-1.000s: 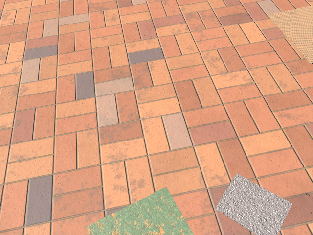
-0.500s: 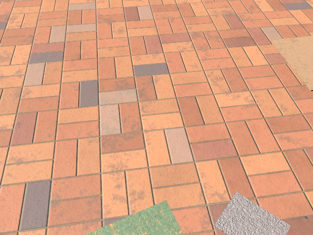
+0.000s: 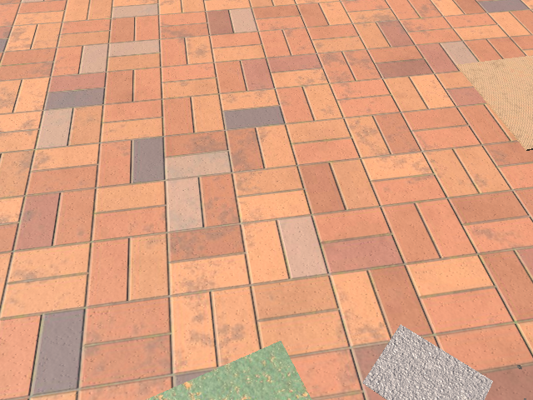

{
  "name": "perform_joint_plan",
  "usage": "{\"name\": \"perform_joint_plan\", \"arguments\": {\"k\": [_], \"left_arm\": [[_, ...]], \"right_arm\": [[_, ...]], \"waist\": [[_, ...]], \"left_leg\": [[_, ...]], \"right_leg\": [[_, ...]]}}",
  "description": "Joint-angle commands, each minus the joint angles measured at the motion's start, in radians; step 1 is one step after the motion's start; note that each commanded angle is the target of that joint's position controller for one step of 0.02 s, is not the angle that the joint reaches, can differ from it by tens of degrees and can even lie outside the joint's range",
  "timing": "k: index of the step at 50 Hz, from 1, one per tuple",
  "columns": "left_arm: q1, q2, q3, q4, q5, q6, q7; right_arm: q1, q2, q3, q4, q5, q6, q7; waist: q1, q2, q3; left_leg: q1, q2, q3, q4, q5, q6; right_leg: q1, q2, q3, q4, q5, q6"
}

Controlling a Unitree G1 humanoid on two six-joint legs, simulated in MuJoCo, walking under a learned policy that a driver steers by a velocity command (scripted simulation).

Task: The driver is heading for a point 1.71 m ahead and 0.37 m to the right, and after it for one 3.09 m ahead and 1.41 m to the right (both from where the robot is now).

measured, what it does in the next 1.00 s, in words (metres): walks ahead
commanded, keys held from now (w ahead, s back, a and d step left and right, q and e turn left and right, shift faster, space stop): no key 0.40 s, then w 0.60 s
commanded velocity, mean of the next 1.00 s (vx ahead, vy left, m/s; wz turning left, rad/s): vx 0.19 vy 0.00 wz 0.00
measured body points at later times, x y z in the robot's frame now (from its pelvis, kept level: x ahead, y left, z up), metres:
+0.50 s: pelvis +0.00 -0.01 +0.00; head +0.01 -0.01 +0.45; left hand +0.00 +0.24 -0.16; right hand +0.02 -0.26 -0.15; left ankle -0.02 +0.11 -0.74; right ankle +0.00 -0.15 -0.74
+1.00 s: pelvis +0.17 -0.04 +0.00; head +0.20 -0.05 +0.45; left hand +0.05 +0.19 -0.13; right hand +0.39 -0.26 -0.11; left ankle +0.36 +0.10 -0.70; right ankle +0.01 -0.13 -0.74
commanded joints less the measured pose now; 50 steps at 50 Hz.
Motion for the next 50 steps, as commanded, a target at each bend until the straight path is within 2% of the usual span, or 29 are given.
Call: {"name": "perform_joint_plan", "arguments": {"k": [1, 20, 21, 22, 24, 25, 26, 27, 28, 29, 30, 31, 32, 33, 34, 35, 36, 37, 38, 39, 40, 42, 45, 48, 50], "left_arm": [[0.025, 0.11, 0.018, -0.012, 0.0, -0.006, 0.005], [0.081, 0.071, 0.003, 0.052, -0.002, -0.002, 0.009], [0.1, 0.06, 0.0, 0.063, -0.003, -0.001, 0.01], [0.104, 0.057, 0.001, 0.066, -0.009, 0.001, 0.012], [0.079, 0.056, 0.003, 0.046, -0.013, -0.006, 0.013], [0.057, 0.041, -0.001, 0.03, -0.012, -0.018, 0.009], [0.047, 0.016, -0.006, 0.017, -0.014, -0.035, 0.0], [0.037, 0.013, -0.008, 0.006, -0.018, -0.052, -0.011], [0.037, 0.019, -0.005, -0.002, -0.027, -0.068, -0.022], [0.056, 0.016, -0.006, -0.005, -0.036, -0.081, -0.031], [0.112, 0.016, -0.003, 0.011, -0.038, -0.092, -0.037], [0.205, 0.021, 0.005, 0.053, -0.033, -0.097, -0.039], [0.299, 0.051, 0.018, 0.09, -0.02, -0.097, -0.04], [0.433, 0.145, 0.043, 0.105, -0.019, -0.096, -0.037], [0.477, 0.206, 0.047, 0.107, -0.007, -0.11, -0.053], [0.374, 0.136, 0.024, 0.079, -0.004, -0.123, -0.054], [0.309, 0.092, 0.013, 0.052, -0.008, -0.13, -0.055], [0.265, 0.087, 0.008, 0.034, -0.01, -0.13, -0.061], [0.255, 0.07, 0.001, 0.027, -0.01, -0.126, -0.063], [0.277, 0.039, -0.009, 0.03, -0.005, -0.118, -0.061], [0.308, 0.033, -0.013, 0.036, -0.001, -0.112, -0.057], [0.338, 0.054, -0.013, 0.033, 0.003, -0.101, -0.044], [0.329, 0.092, -0.009, 0.013, 0.006, -0.093, -0.028], [0.363, 0.112, 0.001, 0.02, -0.006, -0.094, -0.023], [0.364, 0.114, 0.008, 0.025, -0.015, -0.093, -0.022]], "right_arm": [[0.016, -0.106, -0.019, -0.017, 0.001, -0.01, -0.005], [0.057, -0.085, -0.001, 0.087, 0.005, -0.009, -0.009], [0.074, -0.08, 0.001, 0.098, 0.005, -0.008, -0.01], [0.079, -0.093, -0.004, 0.101, 0.012, -0.004, -0.014], [0.089, -0.133, -0.018, 0.092, 0.022, -0.005, -0.016], [0.116, -0.154, -0.025, 0.093, 0.026, -0.013, -0.014], [0.145, -0.183, -0.036, 0.097, 0.031, -0.024, -0.011], [0.152, -0.195, -0.043, 0.098, 0.034, -0.034, -0.01], [0.129, -0.183, -0.041, 0.087, 0.031, -0.043, -0.009], [0.088, -0.172, -0.039, 0.073, 0.034, -0.051, -0.006], [0.029, -0.161, -0.036, 0.054, 0.045, -0.052, -0.003], [-0.023, -0.152, -0.033, 0.037, 0.05, -0.05, 0.0], [-0.041, -0.121, -0.025, 0.024, 0.042, -0.054, 0.002], [-0.047, -0.052, -0.006, 0.004, 0.026, -0.066, 0.006], [-0.053, -0.059, -0.012, -0.027, 0.04, -0.084, 0.003], [-0.053, -0.091, -0.018, -0.022, 0.055, -0.097, 0.007], [-0.039, -0.088, -0.018, -0.009, 0.058, -0.107, 0.017], [-0.032, -0.091, -0.023, 0.003, 0.049, -0.115, 0.021], [-0.055, -0.113, -0.033, 0.001, 0.038, -0.119, 0.024], [-0.07, -0.113, -0.038, 0.0, 0.032, -0.119, 0.031], [-0.078, -0.093, -0.037, -0.001, 0.031, -0.115, 0.039], [-0.137, -0.056, -0.028, -0.022, 0.029, -0.106, 0.047], [-0.291, -0.025, -0.009, -0.083, 0.03, -0.103, 0.051], [-0.373, -0.041, -0.003, -0.117, 0.036, -0.103, 0.062], [-0.403, -0.057, -0.004, -0.139, 0.039, -0.107, 0.071]], "waist": [[0.0, 0.005, -0.005], [-0.006, 0.001, 0.016], [-0.007, 0.008, -0.006], [-0.011, 0.02, 0.005], [-0.027, 0.069, 0.083], [-0.042, 0.115, 0.115], [-0.053, 0.18, 0.123], [-0.056, 0.205, 0.139], [-0.041, 0.198, 0.151], [-0.013, 0.192, 0.157], [0.03, 0.167, 0.148], [0.076, 0.123, 0.125], [0.099, 0.025, 0.079], [0.129, -0.233, 0.002], [0.118, -0.331, 0.001], [0.064, -0.175, 0.085], [0.04, -0.118, 0.116], [0.024, -0.091, 0.11], [0.023, -0.084, 0.112], [0.028, -0.093, 0.093], [0.031, -0.107, 0.075], [0.038, -0.094, 0.072], [0.058, -0.083, 0.105], [0.066, -0.099, 0.132], [0.051, -0.098, 0.141]], "left_leg": [[-0.048, 0.042, -0.032, -0.094, 0.215, 0.016], [-0.063, 0.034, -0.014, -0.103, 0.178, 0.009], [-0.054, 0.025, -0.008, -0.111, 0.07, 0.014], [-0.07, 0.018, -0.011, -0.119, -0.124, 0.03], [-0.14, 0.073, -0.1, -0.175, -0.467, 0.084], [-0.139, 0.138, -0.195, -0.225, -0.549, 0.121], [-0.121, 0.221, -0.317, -0.281, -0.593, 0.169], [-0.142, 0.288, -0.413, -0.318, -0.583, 0.212], [-0.146, 0.313, -0.444, -0.327, -0.542, 0.228], [-0.149, 0.312, -0.421, -0.309, -0.487, 0.217], [-0.186, 0.273, -0.342, -0.269, -0.418, 0.182], [-0.262, 0.198, -0.234, -0.196, -0.325, 0.14], [-0.337, 0.117, -0.122, -0.019, -0.186, 0.096], [-0.468, 0.005, 0.05, 0.341, -0.131, 0.024], [-0.608, -0.038, 0.009, 0.559, -0.27, 0.022], [-0.679, 0.038, -0.052, 0.695, -0.214, 0.042], [-0.705, 0.078, -0.055, 0.722, -0.1, 0.062], [-0.698, 0.105, -0.034, 0.693, -0.015, 0.07], [-0.69, 0.126, -0.021, 0.643, 0.046, 0.069], [-0.655, 0.135, -0.001, 0.605, 0.083, 0.063], [-0.637, 0.132, 0.023, 0.577, 0.108, 0.052], [-0.637, 0.124, 0.053, 0.491, 0.152, 0.025], [-0.558, 0.092, 0.086, 0.26, 0.256, 0.002], [-0.488, 0.068, 0.104, 0.138, 0.315, 0.011], [-0.48, 0.068, 0.087, 0.084, 0.317, 0.037]], "right_leg": [[0.023, 0.006, -0.009, -0.053, 0.143, -0.012], [0.007, 0.018, -0.016, -0.055, 0.122, -0.019], [0.014, 0.033, -0.034, -0.047, 0.033, -0.021], [-0.009, 0.061, -0.063, -0.011, -0.105, -0.03], [-0.122, 0.086, -0.087, 0.079, -0.313, -0.052], [-0.187, 0.091, -0.093, 0.15, -0.3, -0.058], [-0.233, 0.087, -0.091, 0.251, -0.236, -0.065], [-0.25, 0.054, -0.049, 0.326, -0.209, -0.084], [-0.267, 0.032, -0.021, 0.354, -0.233, -0.107], [-0.25, 0.016, -0.01, 0.291, -0.259, -0.131], [-0.139, 0.019, -0.023, 0.141, -0.218, -0.152], [0.044, 0.057, -0.059, -0.002, -0.101, -0.15], [0.197, 0.029, 0.02, -0.042, -0.047, -0.139], [0.336, -0.177, 0.349, -0.202, -0.17, -0.206], [0.336, -0.341, 0.712, -0.324, -0.294, -0.324], [0.285, -0.348, 0.682, -0.322, -0.32, -0.327], [0.263, -0.297, 0.553, -0.318, -0.282, -0.289], [0.259, -0.248, 0.442, -0.324, -0.192, -0.255], [0.263, -0.217, 0.349, -0.327, -0.048, -0.228], [0.263, -0.179, 0.265, -0.324, 0.08, -0.208], [0.269, -0.159, 0.213, -0.318, 0.19, -0.205], [0.261, -0.148, 0.153, -0.323, 0.313, -0.218], [0.166, -0.127, 0.095, -0.363, 0.314, -0.22], [0.154, -0.147, 0.072, -0.39, 0.31, -0.229], [0.21, -0.175, 0.061, -0.373, 0.361, -0.222]]}}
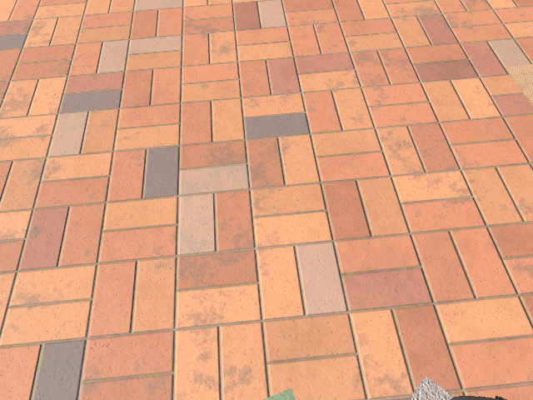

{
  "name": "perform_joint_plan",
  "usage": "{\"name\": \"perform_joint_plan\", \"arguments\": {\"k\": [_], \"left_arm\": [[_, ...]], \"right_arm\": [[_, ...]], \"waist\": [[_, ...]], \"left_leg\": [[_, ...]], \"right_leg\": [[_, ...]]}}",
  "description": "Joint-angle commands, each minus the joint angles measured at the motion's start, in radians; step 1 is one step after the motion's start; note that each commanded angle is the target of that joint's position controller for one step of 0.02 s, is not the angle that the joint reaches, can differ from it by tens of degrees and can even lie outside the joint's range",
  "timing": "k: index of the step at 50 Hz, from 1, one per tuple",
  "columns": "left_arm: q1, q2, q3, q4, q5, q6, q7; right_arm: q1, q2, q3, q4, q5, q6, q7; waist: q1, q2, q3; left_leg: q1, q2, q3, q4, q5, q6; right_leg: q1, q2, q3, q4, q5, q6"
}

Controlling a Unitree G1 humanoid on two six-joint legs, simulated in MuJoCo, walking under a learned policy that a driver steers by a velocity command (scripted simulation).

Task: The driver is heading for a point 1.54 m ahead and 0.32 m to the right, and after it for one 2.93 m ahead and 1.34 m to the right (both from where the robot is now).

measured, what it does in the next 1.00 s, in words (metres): walks ahead: left foot, then right foot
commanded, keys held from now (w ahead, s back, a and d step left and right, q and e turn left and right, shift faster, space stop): w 1.00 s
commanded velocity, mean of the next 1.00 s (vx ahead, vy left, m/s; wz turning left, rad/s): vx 0.49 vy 0.00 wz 0.00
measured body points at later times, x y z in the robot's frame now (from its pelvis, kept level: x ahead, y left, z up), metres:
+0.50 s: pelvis +0.29 +0.03 +0.01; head +0.31 +0.03 +0.46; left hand +0.48 +0.28 -0.10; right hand +0.26 -0.23 -0.14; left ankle +0.22 +0.12 -0.74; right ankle +0.49 -0.14 -0.68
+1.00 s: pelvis +0.58 -0.03 +0.01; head +0.60 -0.04 +0.46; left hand +0.57 +0.23 -0.12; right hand +0.74 -0.29 -0.11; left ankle +0.75 +0.15 -0.67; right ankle +0.54 -0.11 -0.74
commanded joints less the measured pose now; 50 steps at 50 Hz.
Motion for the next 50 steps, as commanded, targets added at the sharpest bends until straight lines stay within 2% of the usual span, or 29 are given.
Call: {"name": "perform_joint_plan", "arguments": {"k": [1, 3, 4, 5, 6, 7, 8, 9, 10, 11, 12, 13, 16, 19, 23, 27, 30, 31, 32, 33, 34, 35, 36, 37, 38, 39, 41, 46, 50], "left_arm": [[0.035, 0.18, 0.041, -0.02, -0.011, -0.002, 0.009], [0.004, 0.205, 0.052, -0.031, -0.006, 0.007, 0.009], [-0.015, 0.211, 0.056, -0.038, 0.0, 0.017, 0.009], [-0.033, 0.206, 0.052, -0.05, 0.005, 0.023, 0.007], [-0.027, 0.165, 0.035, -0.077, 0.022, 0.022, 0.003], [0.112, -0.003, -0.005, -0.073, 0.005, -0.001, -0.013], [0.003, 0.105, 0.02, -0.084, -0.027, -0.032, -0.017], [-0.103, 0.16, 0.037, -0.126, -0.053, -0.049, -0.017], [-0.154, 0.167, 0.04, -0.137, -0.048, -0.056, -0.007], [-0.171, 0.165, 0.052, -0.137, -0.033, -0.05, 0.001], [-0.14, 0.144, 0.054, -0.136, -0.027, -0.036, 0.002], [-0.124, 0.121, 0.054, -0.135, -0.025, -0.023, 0.003], [-0.202, 0.119, 0.059, -0.175, -0.016, -0.001, 0.007], [-0.344, 0.129, 0.061, -0.227, -0.004, -0.003, 0.003], [-0.501, 0.106, 0.046, -0.268, -0.01, -0.013, -0.015], [-0.605, 0.119, 0.039, -0.313, -0.02, -0.019, -0.04], [-0.564, 0.161, 0.052, -0.322, -0.022, -0.027, -0.054], [-0.478, 0.189, 0.067, -0.301, -0.02, -0.028, -0.054], [-0.305, 0.236, 0.093, -0.247, -0.019, -0.027, -0.048], [-0.112, 0.316, 0.115, -0.207, -0.007, -0.024, -0.038], [-0.062, 0.367, 0.123, -0.18, -0.003, -0.019, -0.048], [-0.086, 0.26, 0.093, -0.192, -0.006, -0.022, -0.05], [-0.181, 0.221, 0.079, -0.211, -0.007, -0.026, -0.046], [-0.268, 0.203, 0.071, -0.231, -0.001, -0.029, -0.046], [-0.314, 0.179, 0.065, -0.236, 0.007, -0.031, -0.049], [-0.328, 0.158, 0.058, -0.233, 0.015, -0.034, -0.052], [-0.309, 0.154, 0.057, -0.215, 0.01, -0.038, -0.053], [-0.227, 0.2, 0.067, -0.178, 0.006, -0.028, -0.024], [-0.167, 0.209, 0.067, -0.153, -0.003, -0.021, -0.013]], "right_arm": [[-0.154, -0.058, -0.004, -0.107, 0.003, -0.021, 0.014], [-0.071, -0.105, -0.025, -0.096, 0.001, -0.026, 0.016], [0.057, -0.14, -0.046, -0.061, 0.003, -0.025, 0.011], [0.231, -0.18, -0.07, -0.007, 0.006, -0.019, 0.002], [0.412, -0.253, -0.089, 0.03, -0.009, -0.011, -0.011], [0.456, -0.274, -0.086, 0.052, -0.022, -0.011, 0.0], [0.394, -0.18, -0.061, 0.051, -0.014, -0.016, 0.003], [0.291, -0.14, -0.048, 0.036, -0.012, -0.024, 0.001], [0.203, -0.117, -0.039, 0.017, -0.017, -0.033, 0.005], [0.164, -0.089, -0.031, 0.016, -0.029, -0.04, 0.01], [0.156, -0.068, -0.024, 0.025, -0.04, -0.044, 0.012], [0.165, -0.06, -0.021, 0.036, -0.037, -0.045, 0.013], [0.215, -0.105, -0.025, 0.066, -0.032, -0.047, -0.005], [0.277, -0.136, -0.029, 0.079, -0.032, -0.038, -0.029], [0.361, -0.156, -0.031, 0.096, -0.019, -0.029, -0.039], [0.441, -0.163, -0.035, 0.13, -0.011, -0.01, -0.041], [0.425, -0.185, -0.046, 0.13, -0.011, 0.008, -0.046], [0.399, -0.191, -0.047, 0.123, -0.013, 0.014, -0.045], [0.387, -0.169, -0.039, 0.114, -0.019, 0.02, -0.045], [0.404, -0.13, -0.02, 0.087, -0.039, 0.019, -0.045], [0.534, 0.013, 0.018, 0.092, -0.031, -0.003, -0.032], [0.468, -0.1, -0.005, 0.1, -0.006, -0.027, -0.028], [0.37, -0.155, -0.02, 0.067, 0.017, -0.043, -0.025], [0.318, -0.153, -0.021, 0.057, 0.015, -0.048, -0.033], [0.293, -0.145, -0.028, 0.056, -0.001, -0.044, -0.038], [0.312, -0.127, -0.031, 0.059, -0.007, -0.031, -0.039], [0.334, -0.086, -0.029, 0.066, -0.009, -0.007, -0.04], [0.17, -0.084, -0.034, 0.008, -0.026, 0.005, -0.041], [0.033, -0.063, -0.025, -0.03, -0.021, -0.005, -0.029]], "waist": [[-0.044, -0.125, 0.141], [-0.108, -0.156, 0.054], [-0.176, -0.173, -0.032], [-0.257, -0.167, -0.132], [-0.299, -0.036, -0.273], [-0.198, 0.247, -0.437], [-0.227, 0.154, -0.323], [-0.196, 0.115, -0.16], [-0.156, 0.001, -0.095], [-0.123, -0.023, -0.057], [-0.086, 0.003, -0.059], [-0.072, 0.02, -0.05], [-0.065, 0.023, 0.016], [-0.099, 0.005, 0.046], [-0.152, 0.008, 0.054], [-0.179, 0.013, 0.074], [-0.128, 0.041, 0.035], [-0.074, 0.054, -0.02], [0.004, 0.042, -0.125], [0.057, -0.07, -0.284], [-0.02, -0.344, -0.406], [0.012, -0.231, -0.366], [-0.004, -0.184, -0.22], [-0.036, -0.095, -0.143], [-0.062, -0.063, -0.088], [-0.095, -0.082, -0.08], [-0.116, -0.09, -0.06], [-0.092, -0.073, 0.008], [-0.051, -0.082, 0.037]], "left_leg": [[0.017, -0.024, 0.01, -0.083, 0.016, 0.033], [0.158, -0.07, 0.032, -0.086, -0.033, 0.067], [0.315, -0.103, 0.051, -0.078, -0.052, 0.09], [0.554, -0.099, 0.039, -0.084, -0.039, 0.12], [0.873, 0.112, -0.223, -0.069, -0.126, 0.185], [1.116, 0.34, -0.751, -0.251, -0.4, 0.352], [1.018, 0.293, -0.787, -0.356, -0.455, 0.298], [0.859, 0.268, -0.618, -0.374, -0.366, 0.253], [0.693, 0.238, -0.49, -0.398, -0.208, 0.231], [0.571, 0.201, -0.386, -0.418, -0.102, 0.215], [0.503, 0.171, -0.321, -0.444, -0.074, 0.207], [0.465, 0.156, -0.287, -0.469, -0.068, 0.211], [0.396, 0.149, -0.218, -0.529, -0.053, 0.228], [0.438, 0.137, -0.179, -0.545, -0.022, 0.216], [0.479, 0.102, -0.101, -0.538, 0.008, 0.174], [0.637, 0.163, -0.111, -0.476, 0.025, 0.166], [0.725, 0.2, -0.115, -0.376, 0.21, 0.137], [0.721, 0.181, -0.092, -0.274, 0.38, 0.12], [0.66, 0.126, -0.053, -0.077, 0.461, 0.093], [0.447, 0.06, -0.004, 0.247, 0.194, 0.058], [0.054, -0.133, -0.032, 0.573, -0.496, -0.001], [-0.054, -0.085, -0.167, 0.691, -0.562, 0.021], [-0.112, -0.035, -0.149, 0.703, -0.474, 0.04], [-0.074, 0.018, -0.121, 0.663, -0.377, 0.039], [-0.033, 0.049, -0.114, 0.605, -0.321, 0.033], [0.031, 0.077, -0.121, 0.566, -0.283, 0.032], [0.065, 0.086, -0.108, 0.504, -0.261, 0.02], [-0.07, 0.093, -0.091, 0.256, -0.049, -0.022], [-0.021, 0.051, -0.048, 0.031, 0.115, -0.024]], "right_leg": [[-0.092, -0.27, 0.087, -0.024, 0.503, -0.121], [-0.031, -0.283, 0.068, 0.104, 0.837, -0.1], [-0.035, -0.267, 0.047, 0.253, 1.006, -0.084], [-0.13, -0.228, 0.026, 0.46, 1.017, -0.054], [-0.388, -0.159, 0.005, 0.79, 0.644, -0.03], [-0.71, 0.043, 0.088, 1.13, -0.205, 0.02], [-0.814, 0.002, 0.199, 1.247, -0.228, -0.009], [-0.873, -0.046, 0.162, 1.255, -0.14, -0.027], [-0.818, -0.102, 0.144, 1.207, -0.042, -0.031], [-0.765, -0.135, 0.131, 1.156, 0.011, -0.028], [-0.699, -0.162, 0.139, 1.122, 0.04, -0.029], [-0.675, -0.17, 0.133, 1.088, 0.043, -0.026], [-0.737, -0.194, 0.108, 0.968, 0.092, 0.003], [-0.836, -0.196, 0.093, 0.772, 0.261, 0.032], [-0.773, -0.137, 0.035, 0.511, 0.432, 0.034], [-0.81, -0.116, 0.042, 0.407, 0.382, 0.014], [-0.726, -0.086, 0.029, 0.365, 0.268, -0.029], [-0.596, -0.052, 0.0, 0.351, 0.253, -0.049], [-0.364, -0.032, -0.013, 0.348, 0.268, -0.081], [-0.045, -0.217, 0.2, 0.375, 0.273, -0.148], [0.265, -0.423, 0.691, 0.235, 0.049, -0.302], [0.235, -0.399, 0.748, 0.162, -0.044, -0.264], [0.103, -0.372, 0.595, 0.147, 0.018, -0.221], [-0.047, -0.339, 0.475, 0.121, 0.149, -0.205], [-0.165, -0.305, 0.388, 0.092, 0.246, -0.198], [-0.232, -0.277, 0.328, 0.065, 0.289, -0.187], [-0.287, -0.251, 0.261, 0.02, 0.328, -0.196], [-0.272, -0.237, 0.173, -0.034, 0.373, -0.193], [-0.264, -0.202, 0.099, -0.046, 0.347, -0.161]]}}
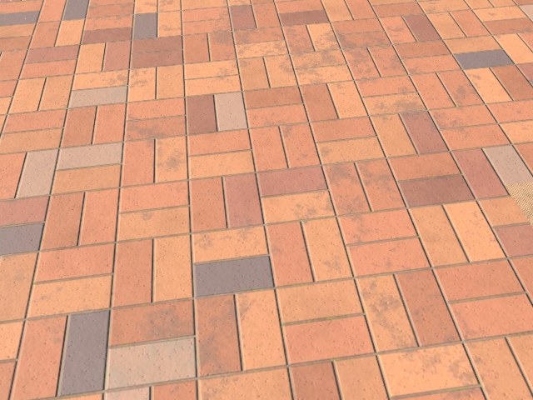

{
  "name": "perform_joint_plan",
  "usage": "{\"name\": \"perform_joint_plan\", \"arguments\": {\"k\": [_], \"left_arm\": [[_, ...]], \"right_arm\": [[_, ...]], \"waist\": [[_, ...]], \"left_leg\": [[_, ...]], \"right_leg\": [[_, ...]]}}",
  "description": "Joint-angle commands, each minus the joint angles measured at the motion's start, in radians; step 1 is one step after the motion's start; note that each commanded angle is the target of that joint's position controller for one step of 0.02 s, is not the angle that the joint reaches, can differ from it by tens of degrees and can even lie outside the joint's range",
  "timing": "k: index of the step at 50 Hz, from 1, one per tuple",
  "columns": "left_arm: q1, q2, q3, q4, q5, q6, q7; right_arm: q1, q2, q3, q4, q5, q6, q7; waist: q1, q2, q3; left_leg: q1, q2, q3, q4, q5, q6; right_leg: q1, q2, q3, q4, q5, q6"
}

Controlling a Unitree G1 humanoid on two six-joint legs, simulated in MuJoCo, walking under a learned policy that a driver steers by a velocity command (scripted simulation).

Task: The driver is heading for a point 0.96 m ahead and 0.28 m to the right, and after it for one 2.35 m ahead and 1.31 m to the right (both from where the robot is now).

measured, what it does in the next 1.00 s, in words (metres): walks ahead, turning right: left foot, then right foot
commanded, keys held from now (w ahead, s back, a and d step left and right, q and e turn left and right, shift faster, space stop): w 0.16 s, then w+e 0.84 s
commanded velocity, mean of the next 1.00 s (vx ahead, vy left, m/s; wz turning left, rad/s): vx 0.50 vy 0.00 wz -0.36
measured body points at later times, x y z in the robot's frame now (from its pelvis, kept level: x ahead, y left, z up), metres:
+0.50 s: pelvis +0.28 +0.07 +0.00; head +0.30 +0.07 +0.45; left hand +0.43 +0.33 -0.13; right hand +0.28 -0.20 -0.14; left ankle +0.27 +0.15 -0.75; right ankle +0.36 -0.12 -0.67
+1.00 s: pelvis +0.55 -0.05 +0.00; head +0.57 -0.07 +0.44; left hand +0.72 +0.18 -0.12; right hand +0.60 -0.37 -0.11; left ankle +0.68 +0.11 -0.67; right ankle +0.53 -0.11 -0.75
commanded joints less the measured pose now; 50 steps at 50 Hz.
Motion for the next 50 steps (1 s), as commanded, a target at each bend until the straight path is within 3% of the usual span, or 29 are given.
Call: {"name": "perform_joint_plan", "arguments": {"k": [1, 4, 7, 9, 10, 11, 12, 13, 14, 15, 16, 18, 19, 22, 25, 28, 33, 36, 37, 38, 39, 40, 41, 42, 43, 44, 45, 47, 50], "left_arm": [[0.019, 0.16, 0.031, -0.033, -0.009, -0.009, 0.012], [0.067, 0.162, 0.035, -0.003, -0.012, 0.004, 0.014], [0.067, 0.176, 0.044, 0.009, -0.017, 0.02, 0.021], [0.037, 0.19, 0.049, 0.003, -0.018, 0.029, 0.023], [0.02, 0.172, 0.041, -0.003, -0.016, 0.034, 0.022], [0.016, 0.14, 0.024, -0.028, -0.003, 0.034, 0.02], [0.146, 0.006, -0.014, -0.032, -0.005, 0.015, 0.011], [0.1, 0.082, 0.003, -0.02, -0.027, -0.006, 0.01], [0.011, 0.155, 0.026, -0.052, -0.054, -0.016, 0.011], [-0.04, 0.158, 0.029, -0.066, -0.056, -0.016, 0.018], [-0.066, 0.146, 0.036, -0.068, -0.043, -0.009, 0.026], [-0.015, 0.097, 0.04, -0.055, -0.038, 0.022, 0.026], [-0.005, 0.074, 0.04, -0.054, -0.04, 0.035, 0.025], [-0.069, 0.074, 0.046, -0.09, -0.032, 0.055, 0.026], [-0.14, 0.07, 0.047, -0.119, -0.025, 0.05, 0.013], [-0.246, 0.053, 0.035, -0.158, -0.02, 0.044, -0.007], [-0.382, 0.044, 0.021, -0.243, -0.022, 0.046, -0.041], [-0.332, 0.09, 0.042, -0.268, -0.025, 0.052, -0.056], [-0.245, 0.123, 0.059, -0.256, -0.029, 0.054, -0.056], [-0.096, 0.174, 0.088, -0.223, -0.031, 0.053, -0.049], [0.058, 0.264, 0.126, -0.186, -0.029, 0.062, -0.026], [0.028, 0.355, 0.135, -0.189, -0.032, 0.055, -0.019], [0.071, 0.288, 0.11, -0.213, -0.015, 0.041, -0.023], [0.037, 0.228, 0.093, -0.208, -0.008, 0.028, -0.024], [-0.032, 0.19, 0.082, -0.22, -0.016, 0.02, -0.023], [-0.108, 0.159, 0.072, -0.24, -0.015, 0.017, -0.023], [-0.148, 0.135, 0.062, -0.258, -0.007, 0.015, -0.019], [-0.148, 0.154, 0.063, -0.264, -0.01, 0.012, -0.009], [-0.1, 0.2, 0.074, -0.259, -0.015, 0.013, 0.013]], "right_arm": [[-0.103, -0.03, 0.002, -0.068, 0.004, -0.013, 0.009], [-0.177, -0.033, 0.007, -0.099, 0.01, -0.019, 0.024], [-0.191, -0.055, 0.003, -0.121, 0.014, -0.03, 0.041], [-0.092, -0.096, -0.017, -0.1, 0.012, -0.036, 0.042], [0.065, -0.136, -0.042, -0.053, 0.011, -0.037, 0.036], [0.262, -0.207, -0.065, -0.009, -0.005, -0.038, 0.025], [0.359, -0.283, -0.084, 0.016, -0.009, -0.031, 0.023], [0.349, -0.189, -0.055, 0.011, -0.004, -0.03, 0.022], [0.263, -0.143, -0.04, 0.001, -0.001, -0.034, 0.018], [0.176, -0.11, -0.029, -0.018, -0.004, -0.038, 0.017], [0.118, -0.073, -0.02, -0.02, -0.01, -0.043, 0.021], [0.082, -0.043, -0.014, -0.01, -0.024, -0.05, 0.023], [0.086, -0.049, -0.016, -0.002, -0.024, -0.053, 0.021], [0.107, -0.087, -0.028, 0.014, -0.027, -0.056, 0.005], [0.13, -0.103, -0.031, 0.019, -0.029, -0.05, -0.012], [0.16, -0.121, -0.034, 0.019, -0.021, -0.041, -0.023], [0.249, -0.147, -0.045, 0.039, -0.003, -0.006, -0.026], [0.212, -0.189, -0.057, 0.018, 0.008, 0.015, -0.032], [0.196, -0.202, -0.061, 0.01, 0.009, 0.023, -0.035], [0.17, -0.205, -0.059, 0.0, 0.015, 0.028, -0.035], [0.174, -0.184, -0.05, -0.019, 0.001, 0.02, -0.035], [0.258, -0.015, -0.003, -0.071, -0.03, -0.011, -0.017], [0.163, -0.085, -0.01, -0.097, 0.013, -0.06, 0.0], [0.071, -0.121, -0.02, -0.126, 0.047, -0.083, 0.008], [0.064, -0.117, -0.018, -0.12, 0.036, -0.094, 0.005], [0.071, -0.125, -0.027, -0.106, 0.01, -0.091, -0.002], [0.093, -0.137, -0.036, -0.101, 0.002, -0.076, -0.003], [0.101, -0.119, -0.039, -0.111, -0.01, -0.048, -0.003], [0.001, -0.086, -0.028, -0.151, -0.025, -0.032, -0.01]], "waist": [[0.0, -0.092, 0.065], [0.019, -0.093, 0.09], [-0.003, -0.105, 0.083], [-0.067, -0.131, 0.016], [-0.146, -0.121, -0.072], [-0.214, -0.054, -0.218], [-0.161, 0.194, -0.368], [-0.189, 0.16, -0.381], [-0.175, 0.123, -0.225], [-0.14, 0.059, -0.139], [-0.112, 0.029, -0.071], [-0.059, 0.068, -0.035], [-0.049, 0.062, -0.02], [-0.044, 0.027, 0.026], [-0.057, 0.013, 0.043], [-0.091, -0.003, 0.069], [-0.131, -0.011, 0.109], [-0.067, 0.045, 0.04], [-0.013, 0.061, -0.012], [0.073, 0.047, -0.09], [0.132, -0.052, -0.179], [-0.002, -0.296, -0.24], [0.058, -0.193, -0.351], [0.067, -0.149, -0.222], [0.022, -0.073, -0.142], [-0.022, -0.038, -0.092], [-0.056, -0.043, -0.079], [-0.081, -0.043, -0.061], [-0.06, -0.059, -0.018]], "left_leg": [[0.027, -0.031, 0.038, -0.134, 0.109, -0.004], [-0.003, -0.044, 0.038, -0.202, 0.074, 0.011], [0.016, -0.057, 0.038, -0.247, -0.024, 0.045], [0.203, -0.108, 0.077, -0.266, -0.082, 0.073], [0.418, -0.134, 0.093, -0.284, -0.065, 0.099], [0.744, 0.008, -0.059, -0.243, -0.053, 0.157], [1.118, 0.267, -0.516, -0.324, -0.233, 0.308], [1.09, 0.277, -0.649, -0.432, -0.324, 0.291], [0.957, 0.249, -0.49, -0.454, -0.313, 0.237], [0.805, 0.216, -0.359, -0.484, -0.252, 0.205], [0.674, 0.18, -0.261, -0.527, -0.2, 0.183], [0.542, 0.132, -0.131, -0.589, -0.151, 0.16], [0.512, 0.126, -0.085, -0.609, -0.123, 0.163], [0.505, 0.128, 0.013, -0.644, -0.041, 0.172], [0.548, 0.114, 0.1, -0.651, 0.018, 0.157], [0.581, 0.108, 0.177, -0.657, 0.044, 0.141], [0.771, 0.162, 0.235, -0.576, 0.178, 0.132], [0.813, 0.171, 0.278, -0.405, 0.616, 0.102], [0.802, 0.163, 0.288, -0.271, 0.744, 0.09], [0.73, 0.131, 0.306, -0.071, 0.728, 0.061], [0.493, 0.084, 0.307, 0.233, 0.429, 0.012], [0.043, -0.136, 0.204, 0.572, -0.543, -0.046], [-0.077, -0.162, -0.03, 0.68, -0.607, -0.027], [-0.165, -0.109, -0.045, 0.656, -0.512, 0.004], [-0.128, -0.061, -0.045, 0.566, -0.422, 0.019], [-0.053, -0.031, -0.042, 0.476, -0.376, 0.013], [0.022, -0.009, -0.049, 0.426, -0.345, 0.004], [0.075, -0.007, -0.034, 0.336, -0.32, -0.027], [0.06, -0.034, -0.008, 0.139, -0.171, -0.071]], "right_leg": [[-0.049, -0.256, 0.119, -0.1, 0.191, -0.122], [0.053, -0.295, 0.119, -0.065, 0.213, -0.122], [0.145, -0.339, 0.128, 0.004, 0.312, -0.106], [0.142, -0.328, 0.122, 0.125, 0.568, -0.084], [0.087, -0.278, 0.096, 0.295, 0.658, -0.059], [-0.119, -0.217, 0.064, 0.578, 0.455, -0.026], [-0.539, -0.033, 0.039, 0.964, -0.164, 0.05], [-0.638, -0.041, 0.2, 1.106, -0.406, 0.037], [-0.708, -0.093, 0.202, 1.141, -0.341, 0.021], [-0.682, -0.15, 0.173, 1.103, -0.246, 0.017], [-0.641, -0.182, 0.165, 1.046, -0.181, 0.018], [-0.532, -0.219, 0.173, 0.989, -0.113, 0.016], [-0.526, -0.224, 0.17, 0.975, -0.1, 0.017], [-0.614, -0.229, 0.182, 0.899, 0.011, 0.032], [-0.662, -0.217, 0.173, 0.747, 0.158, 0.044], [-0.646, -0.205, 0.1, 0.594, 0.246, 0.042], [-0.705, -0.177, 0.024, 0.468, 0.151, 0.009], [-0.547, -0.095, -0.056, 0.455, 0.008, -0.041], [-0.43, -0.054, -0.078, 0.453, -0.033, -0.066], [-0.214, -0.012, -0.078, 0.377, 0.028, -0.103], [0.087, -0.1, 0.108, 0.329, 0.02, -0.158], [0.386, -0.347, 0.675, 0.237, -0.095, -0.335], [0.453, -0.412, 0.897, 0.099, -0.158, -0.371], [0.382, -0.384, 0.747, 0.086, -0.074, -0.315], [0.235, -0.337, 0.607, 0.093, 0.022, -0.276], [0.09, -0.297, 0.51, 0.084, 0.12, -0.247], [-0.003, -0.272, 0.456, 0.063, 0.191, -0.235], [-0.097, -0.253, 0.414, 0.033, 0.262, -0.237], [-0.17, -0.211, 0.34, 0.015, 0.291, -0.221]]}}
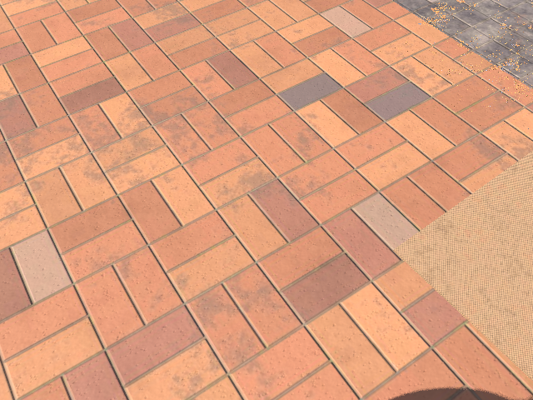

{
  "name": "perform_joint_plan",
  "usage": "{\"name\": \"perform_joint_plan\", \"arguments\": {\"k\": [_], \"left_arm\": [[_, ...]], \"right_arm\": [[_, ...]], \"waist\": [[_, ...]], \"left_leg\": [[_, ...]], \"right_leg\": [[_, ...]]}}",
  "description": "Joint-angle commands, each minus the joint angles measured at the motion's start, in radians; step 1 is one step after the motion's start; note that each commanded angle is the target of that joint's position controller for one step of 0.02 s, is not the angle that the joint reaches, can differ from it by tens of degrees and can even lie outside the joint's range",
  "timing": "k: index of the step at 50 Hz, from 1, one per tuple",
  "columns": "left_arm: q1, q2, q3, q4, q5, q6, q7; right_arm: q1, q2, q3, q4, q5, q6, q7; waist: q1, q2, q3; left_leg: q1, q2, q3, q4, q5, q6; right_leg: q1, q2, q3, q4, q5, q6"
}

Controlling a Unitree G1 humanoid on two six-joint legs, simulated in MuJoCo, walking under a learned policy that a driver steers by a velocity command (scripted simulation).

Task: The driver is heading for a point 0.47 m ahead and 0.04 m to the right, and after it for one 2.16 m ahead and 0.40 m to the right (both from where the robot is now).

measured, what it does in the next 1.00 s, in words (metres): walks ahead, turning right: left foot, then right foot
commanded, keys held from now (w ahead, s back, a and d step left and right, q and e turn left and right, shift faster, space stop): w+e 0.38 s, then e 0.28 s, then no key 0.34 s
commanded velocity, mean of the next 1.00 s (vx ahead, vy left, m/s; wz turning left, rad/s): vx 0.30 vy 0.00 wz -0.50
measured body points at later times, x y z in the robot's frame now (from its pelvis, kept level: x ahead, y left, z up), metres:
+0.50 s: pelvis +0.27 +0.05 +0.00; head +0.31 +0.04 +0.45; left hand +0.50 +0.27 -0.10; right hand +0.27 -0.24 -0.12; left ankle +0.31 +0.15 -0.74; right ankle +0.28 -0.11 -0.67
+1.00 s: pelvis +0.39 -0.03 -0.01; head +0.42 -0.05 +0.44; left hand +0.67 +0.12 -0.10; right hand +0.39 -0.34 -0.13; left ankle +0.48 +0.11 -0.71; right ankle +0.42 -0.14 -0.74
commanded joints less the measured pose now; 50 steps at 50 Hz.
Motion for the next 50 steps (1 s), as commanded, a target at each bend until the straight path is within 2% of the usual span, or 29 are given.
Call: {"name": "perform_joint_plan", "arguments": {"k": [1, 4, 8, 10, 11, 12, 13, 14, 15, 16, 17, 18, 19, 21, 24, 28, 31, 34, 35, 36, 37, 38, 39, 40, 41, 42, 44, 47, 50], "left_arm": [[-0.021, 0.179, 0.042, -0.081, -0.005, -0.017, 0.024], [0.018, 0.178, 0.042, -0.073, -0.008, -0.008, 0.028], [0.068, 0.166, 0.04, -0.054, -0.015, 0.0, 0.03], [0.065, 0.169, 0.041, -0.058, -0.011, 0.008, 0.037], [0.054, 0.168, 0.041, -0.064, -0.009, 0.012, 0.039], [0.037, 0.149, 0.034, -0.075, -0.008, 0.014, 0.039], [0.019, 0.102, 0.015, -0.095, 0.001, 0.011, 0.034], [0.11, 0.047, 0.0, -0.119, -0.01, 0.003, 0.036], [0.174, 0.081, -0.006, -0.132, -0.028, -0.004, 0.035], [0.123, 0.169, 0.014, -0.117, -0.033, 0.001, 0.034], [0.037, 0.187, 0.019, -0.13, -0.022, 0.008, 0.033], [-0.008, 0.174, 0.021, -0.145, -0.011, 0.01, 0.032], [-0.02, 0.16, 0.025, -0.151, -0.008, 0.015, 0.028], [-0.008, 0.118, 0.02, -0.16, -0.017, 0.03, 0.025], [-0.031, 0.091, 0.012, -0.199, -0.005, 0.044, 0.028], [-0.105, 0.074, 0.003, -0.223, -0.003, 0.045, 0.002], [-0.169, 0.09, 0.011, -0.257, -0.002, 0.05, -0.023], [-0.141, 0.132, 0.033, -0.274, 0.005, 0.055, -0.035], [-0.06, 0.154, 0.048, -0.255, 0.008, 0.051, -0.032], [0.019, 0.216, 0.071, -0.236, 0.013, 0.049, -0.014], [0.048, 0.306, 0.079, -0.251, 0.025, 0.051, 0.013], [0.005, 0.294, 0.056, -0.292, 0.035, 0.043, 0.007], [-0.017, 0.215, 0.037, -0.296, 0.03, 0.041, -0.003], [-0.061, 0.18, 0.022, -0.28, 0.018, 0.037, -0.004], [-0.092, 0.159, 0.014, -0.269, 0.011, 0.039, -0.003], [-0.129, 0.16, 0.012, -0.264, 0.011, 0.045, 0.0], [-0.174, 0.175, 0.016, -0.261, 0.032, 0.049, 0.006], [-0.192, 0.161, 0.013, -0.244, 0.033, 0.047, 0.016], [-0.187, 0.144, 0.005, -0.217, 0.035, 0.054, 0.022]], "right_arm": [[-0.036, -0.057, -0.012, -0.065, -0.011, 0.006, -0.004], [-0.133, -0.038, 0.0, -0.097, 0.0, -0.001, 0.007], [-0.184, -0.077, -0.006, -0.133, 0.014, -0.014, 0.021], [-0.163, -0.103, -0.014, -0.135, 0.016, -0.027, 0.029], [-0.12, -0.114, -0.019, -0.126, 0.016, -0.034, 0.029], [-0.029, -0.134, -0.032, -0.102, 0.011, -0.039, 0.026], [0.111, -0.177, -0.047, -0.083, -0.008, -0.045, 0.02], [0.26, -0.257, -0.068, -0.065, -0.026, -0.036, 0.012], [0.283, -0.235, -0.063, -0.043, -0.003, -0.024, 0.021], [0.226, -0.14, -0.039, -0.067, 0.011, -0.017, 0.019], [0.176, -0.101, -0.027, -0.078, 0.008, -0.005, 0.015], [0.129, -0.088, -0.02, -0.077, -0.001, 0.002, 0.015], [0.105, -0.068, -0.012, -0.073, -0.007, 0.002, 0.013], [0.08, -0.069, -0.012, -0.064, -0.01, -0.004, 0.013], [0.071, -0.126, -0.031, -0.051, -0.005, -0.005, 0.006], [0.054, -0.148, -0.035, -0.049, 0.007, 0.029, -0.014], [0.084, -0.17, -0.039, -0.037, 0.024, 0.047, -0.016], [0.081, -0.198, -0.05, -0.039, 0.047, 0.063, -0.019], [0.079, -0.188, -0.046, -0.038, 0.051, 0.067, -0.019], [0.132, -0.156, -0.035, -0.031, 0.034, 0.065, -0.014], [0.172, -0.06, 0.0, -0.065, -0.034, 0.059, -0.002], [0.221, -0.082, 0.014, -0.072, -0.014, 0.054, 0.011], [0.142, -0.166, -0.01, -0.06, 0.021, 0.063, 0.016], [0.099, -0.151, -0.005, -0.074, 0.03, 0.073, 0.013], [0.089, -0.129, -0.002, -0.059, 0.019, 0.085, 0.002], [0.086, -0.135, -0.005, -0.06, 0.012, 0.1, -0.008], [0.134, -0.114, -0.001, -0.042, 0.012, 0.121, -0.014], [0.133, -0.078, 0.013, -0.033, 0.005, 0.129, -0.023], [0.104, -0.083, 0.014, -0.035, 0.006, 0.131, -0.02]], "waist": [[-0.023, -0.054, -0.047], [0.021, -0.095, -0.033], [0.038, -0.117, -0.036], [0.018, -0.139, -0.043], [-0.007, -0.157, -0.053], [-0.056, -0.158, -0.095], [-0.123, -0.115, -0.211], [-0.12, 0.105, -0.365], [-0.094, 0.32, -0.4], [-0.11, 0.184, -0.261], [-0.114, 0.094, -0.158], [-0.091, 0.055, -0.089], [-0.068, 0.067, -0.054], [-0.039, 0.086, -0.025], [-0.021, 0.073, -0.047], [-0.047, 0.075, -0.08], [-0.068, 0.077, -0.078], [-0.035, 0.083, -0.095], [0.012, 0.054, -0.13], [0.04, -0.038, -0.186], [-0.003, -0.292, -0.277], [-0.014, -0.306, -0.472], [0.034, -0.138, -0.434], [0.014, -0.111, -0.335], [-0.007, -0.052, -0.269], [-0.032, -0.074, -0.222], [-0.069, -0.12, -0.198], [-0.06, -0.137, -0.208], [-0.04, -0.156, -0.196]], "left_leg": [[-0.003, -0.024, 0.021, -0.199, 0.179, -0.034], [0.071, -0.076, 0.033, -0.409, 0.35, -0.029], [0.098, -0.097, 0.0, -0.514, 0.335, -0.009], [0.129, -0.102, -0.006, -0.538, 0.249, 0.012], [0.183, -0.108, 0.004, -0.555, 0.213, 0.028], [0.311, -0.11, 0.019, -0.59, 0.219, 0.054], [0.549, -0.002, -0.068, -0.555, 0.209, 0.11], [0.916, 0.221, -0.42, -0.584, 0.07, 0.238], [0.997, 0.334, -0.748, -0.685, -0.141, 0.309], [0.887, 0.3, -0.644, -0.708, -0.259, 0.269], [0.748, 0.255, -0.475, -0.718, -0.198, 0.226], [0.617, 0.212, -0.367, -0.748, -0.094, 0.21], [0.538, 0.179, -0.285, -0.773, -0.009, 0.2], [0.444, 0.152, -0.146, -0.801, 0.251, 0.206], [0.45, 0.16, 0.004, -0.788, 0.642, 0.233], [0.462, 0.118, 0.167, -0.77, 0.653, 0.197], [0.524, 0.138, 0.192, -0.721, 0.609, 0.176], [0.569, 0.158, 0.193, -0.576, 0.703, 0.149], [0.549, 0.128, 0.214, -0.447, 0.709, 0.123], [0.456, 0.061, 0.245, -0.254, 0.567, 0.068], [0.145, -0.038, 0.255, 0.087, -0.209, 0.003], [0.003, -0.126, 0.067, 0.326, -0.492, -0.024], [-0.02, -0.075, -0.001, 0.354, -0.403, -0.024], [-0.05, -0.041, 0.008, 0.299, -0.341, -0.017], [-0.032, -0.016, 0.008, 0.219, -0.298, -0.021], [0.028, -0.009, 0.012, 0.152, -0.26, -0.029], [0.155, -0.035, 0.047, 0.061, -0.206, -0.042], [0.237, -0.041, 0.051, -0.117, -0.154, -0.044], [0.298, -0.048, 0.057, -0.244, -0.077, -0.029]], "right_leg": [[-0.01, -0.229, 0.213, -0.151, 0.254, -0.162], [-0.043, -0.193, 0.194, -0.135, 0.146, -0.113], [0.048, -0.234, 0.29, -0.055, 0.077, -0.094], [0.099, -0.257, 0.349, 0.007, 0.091, -0.085], [0.107, -0.255, 0.366, 0.043, 0.122, -0.076], [0.092, -0.216, 0.353, 0.123, 0.181, -0.053], [0.0, -0.162, 0.296, 0.334, 0.158, -0.017], [-0.309, -0.029, 0.158, 0.675, -0.109, 0.061], [-0.525, -0.04, 0.135, 0.874, -0.45, 0.08], [-0.595, -0.105, 0.154, 0.962, -0.377, 0.088], [-0.587, -0.143, 0.111, 0.963, -0.295, 0.09], [-0.554, -0.173, 0.094, 0.917, -0.235, 0.089], [-0.518, -0.204, 0.096, 0.872, -0.197, 0.085], [-0.452, -0.219, 0.07, 0.819, -0.183, 0.097], [-0.453, -0.216, 0.033, 0.685, -0.114, 0.13], [-0.339, -0.192, -0.037, 0.43, 0.134, 0.126], [-0.303, -0.172, -0.06, 0.309, 0.141, 0.103], [-0.222, -0.126, -0.091, 0.212, 0.033, 0.052], [-0.102, -0.091, -0.104, 0.119, 0.097, 0.024], [0.08, -0.111, -0.048, 0.065, 0.372, -0.017], [0.361, -0.382, 0.275, 0.172, 0.939, -0.14], [0.462, -0.567, 0.579, 0.106, 0.856, -0.341], [0.39, -0.492, 0.458, 0.075, 0.742, -0.292], [0.31, -0.434, 0.343, 0.076, 0.639, -0.228], [0.207, -0.385, 0.289, 0.054, 0.526, -0.178], [0.092, -0.357, 0.253, 0.025, 0.454, -0.158], [-0.049, -0.317, 0.19, -0.02, 0.404, -0.15], [-0.082, -0.303, 0.161, -0.034, 0.293, -0.145], [-0.102, -0.305, 0.183, -0.051, 0.06, -0.127]]}}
